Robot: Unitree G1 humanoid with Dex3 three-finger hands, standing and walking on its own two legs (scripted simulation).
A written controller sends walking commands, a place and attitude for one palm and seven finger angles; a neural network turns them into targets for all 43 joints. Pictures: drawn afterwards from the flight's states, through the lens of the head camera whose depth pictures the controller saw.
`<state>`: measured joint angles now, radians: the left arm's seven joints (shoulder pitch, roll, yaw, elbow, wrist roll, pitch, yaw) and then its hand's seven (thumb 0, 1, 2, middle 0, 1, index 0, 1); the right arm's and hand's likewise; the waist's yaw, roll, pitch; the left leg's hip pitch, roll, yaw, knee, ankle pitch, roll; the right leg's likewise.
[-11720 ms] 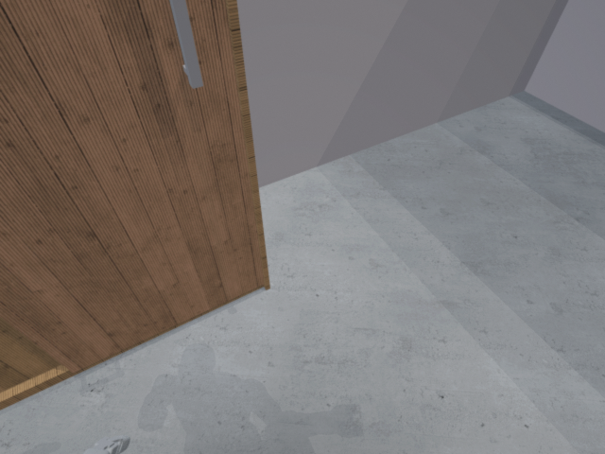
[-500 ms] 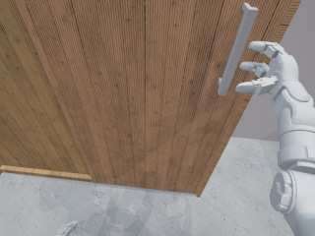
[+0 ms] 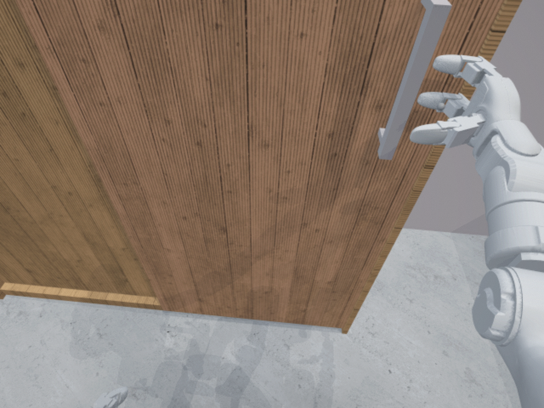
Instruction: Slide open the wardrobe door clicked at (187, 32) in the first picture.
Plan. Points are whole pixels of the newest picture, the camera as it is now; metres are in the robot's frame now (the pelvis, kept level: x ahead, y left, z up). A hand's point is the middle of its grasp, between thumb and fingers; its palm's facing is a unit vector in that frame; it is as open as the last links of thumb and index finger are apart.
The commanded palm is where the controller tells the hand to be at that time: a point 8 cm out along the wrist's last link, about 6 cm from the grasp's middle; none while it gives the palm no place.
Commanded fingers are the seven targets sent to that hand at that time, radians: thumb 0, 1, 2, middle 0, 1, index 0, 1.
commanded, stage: feel for the door with the fingertips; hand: right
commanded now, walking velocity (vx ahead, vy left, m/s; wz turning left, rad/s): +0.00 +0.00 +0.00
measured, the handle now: (404, 85) +0.52 -0.12 +0.25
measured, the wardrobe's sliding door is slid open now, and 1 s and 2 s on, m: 0.00 0.00 0.00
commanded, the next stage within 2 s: slide the fingers in behind the handle in 0.12 s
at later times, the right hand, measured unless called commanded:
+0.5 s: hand (433, 104) +0.48 -0.15 +0.24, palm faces -0.01 +1.00 +0.02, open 13.9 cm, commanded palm +0.45 -0.21 +0.24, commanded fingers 0.00 0.50 -0.30 0.30 1.20 0.30 1.20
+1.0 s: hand (420, 106) +0.46 -0.13 +0.25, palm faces -0.01 +1.00 +0.01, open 14.0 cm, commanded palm +0.44 -0.19 +0.24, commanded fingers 0.00 0.50 -0.30 0.30 1.20 0.30 1.20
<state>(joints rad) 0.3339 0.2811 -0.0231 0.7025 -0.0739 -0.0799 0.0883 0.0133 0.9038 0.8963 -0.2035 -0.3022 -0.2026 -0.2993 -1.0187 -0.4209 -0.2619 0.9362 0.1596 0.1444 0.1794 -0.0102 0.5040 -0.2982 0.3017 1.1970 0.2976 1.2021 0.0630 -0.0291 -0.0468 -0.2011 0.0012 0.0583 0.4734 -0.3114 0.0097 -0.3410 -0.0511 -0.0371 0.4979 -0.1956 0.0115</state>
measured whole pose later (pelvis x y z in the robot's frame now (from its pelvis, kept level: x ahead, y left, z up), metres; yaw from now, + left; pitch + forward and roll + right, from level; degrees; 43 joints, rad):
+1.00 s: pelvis +0.00 +0.00 +0.00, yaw +0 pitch +1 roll +0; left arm 0.29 0.25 -0.03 0.68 -0.07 -0.04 0.08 0.01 0.90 0.90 -0.20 -0.30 -0.20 -0.30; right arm -0.96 -0.34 -0.24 0.82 0.15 0.20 0.11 -0.01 0.50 -0.30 0.30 1.20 0.30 1.20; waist 0.05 -0.04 -0.06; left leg -0.18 0.00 0.05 0.47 -0.32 0.01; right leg -0.31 -0.05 -0.04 0.49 -0.20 0.02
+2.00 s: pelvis +0.01 +0.00 +0.00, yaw +0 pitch +2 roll +0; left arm 0.31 0.25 -0.02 0.70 -0.06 -0.05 0.07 0.01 0.90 0.90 -0.20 -0.30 -0.20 -0.30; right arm -0.98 -0.26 -0.20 0.79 0.15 0.20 0.05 -0.01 0.50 -0.30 0.30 1.20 0.30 1.20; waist 0.05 -0.04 -0.06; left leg -0.17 0.00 0.05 0.46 -0.32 0.01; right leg -0.31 -0.05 -0.05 0.48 -0.20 0.01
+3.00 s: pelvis +0.01 +0.00 +0.00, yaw +1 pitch +1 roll +0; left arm 0.31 0.25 -0.03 0.69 -0.06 -0.03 0.07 0.01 0.90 0.90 -0.20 -0.30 -0.20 -0.30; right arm -0.96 -0.28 -0.23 0.79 0.15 0.21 0.07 0.01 -0.69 -0.84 0.41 1.38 0.39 1.37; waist 0.06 -0.03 -0.06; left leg -0.16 0.00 0.04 0.45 -0.31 0.01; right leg -0.29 -0.05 -0.05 0.47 -0.20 0.02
